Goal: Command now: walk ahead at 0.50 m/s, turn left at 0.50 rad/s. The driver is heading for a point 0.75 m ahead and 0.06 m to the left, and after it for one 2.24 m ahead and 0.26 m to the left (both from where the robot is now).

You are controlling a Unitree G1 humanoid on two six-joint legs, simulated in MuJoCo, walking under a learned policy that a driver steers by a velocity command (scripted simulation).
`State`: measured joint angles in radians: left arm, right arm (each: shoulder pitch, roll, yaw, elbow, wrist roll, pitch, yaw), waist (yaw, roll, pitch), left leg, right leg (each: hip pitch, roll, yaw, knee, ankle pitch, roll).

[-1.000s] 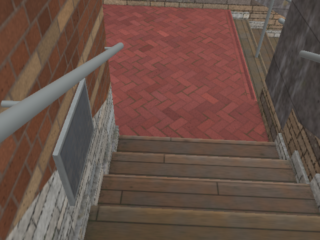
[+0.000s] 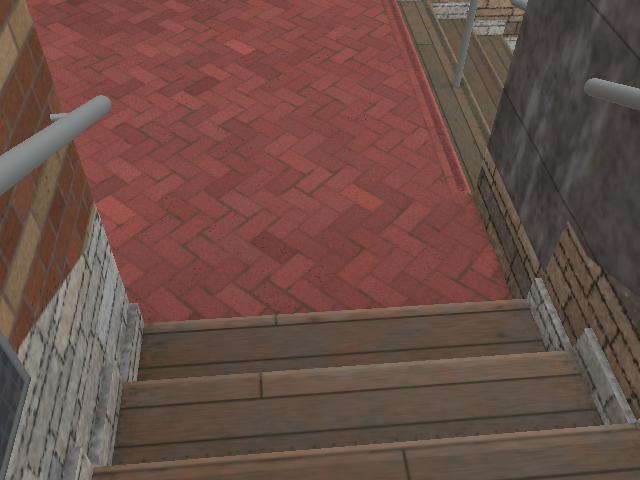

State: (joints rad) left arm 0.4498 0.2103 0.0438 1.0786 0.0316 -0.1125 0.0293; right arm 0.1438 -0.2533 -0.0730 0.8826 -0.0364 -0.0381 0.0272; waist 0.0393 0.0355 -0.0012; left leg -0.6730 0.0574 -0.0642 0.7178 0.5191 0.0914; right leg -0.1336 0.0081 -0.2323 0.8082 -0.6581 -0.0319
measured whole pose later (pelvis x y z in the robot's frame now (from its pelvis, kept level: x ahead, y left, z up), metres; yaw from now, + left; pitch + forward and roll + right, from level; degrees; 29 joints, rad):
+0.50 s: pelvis +0.27 +0.04 -0.12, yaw +15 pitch +0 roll +0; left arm 0.18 0.19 0.02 0.88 0.06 -0.01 -0.02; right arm 0.53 -0.19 -0.04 1.00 0.01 -0.03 -0.05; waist -0.05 -0.03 -0.02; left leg -0.26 -0.14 -0.08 0.71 -0.44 0.11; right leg -0.76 -0.08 0.09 0.99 0.23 0.03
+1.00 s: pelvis +0.58 -0.02 -0.26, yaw +3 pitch +0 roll -1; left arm 0.39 0.17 0.03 0.97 0.01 -0.05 0.00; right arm 0.22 -0.22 -0.03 0.88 -0.05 -0.02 -0.02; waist -0.01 0.06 0.04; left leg -0.72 0.07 -0.04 1.18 -0.24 0.02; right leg -0.27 0.15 0.02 0.56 -0.27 -0.12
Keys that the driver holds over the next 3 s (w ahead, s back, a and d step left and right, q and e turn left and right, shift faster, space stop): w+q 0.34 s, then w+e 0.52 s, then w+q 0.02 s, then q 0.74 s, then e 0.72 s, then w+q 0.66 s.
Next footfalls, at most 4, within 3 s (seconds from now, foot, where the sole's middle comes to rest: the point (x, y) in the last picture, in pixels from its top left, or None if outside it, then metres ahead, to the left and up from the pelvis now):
0.12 left None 0.25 0.11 -0.87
0.76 right None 0.63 -0.07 -1.02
1.36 left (306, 414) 0.89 0.09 -1.17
2.18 right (438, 457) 0.71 -0.26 -1.02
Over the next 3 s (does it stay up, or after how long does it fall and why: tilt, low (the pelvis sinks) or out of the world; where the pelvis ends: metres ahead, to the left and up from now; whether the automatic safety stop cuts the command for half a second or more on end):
stays up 0.92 -0.09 -0.41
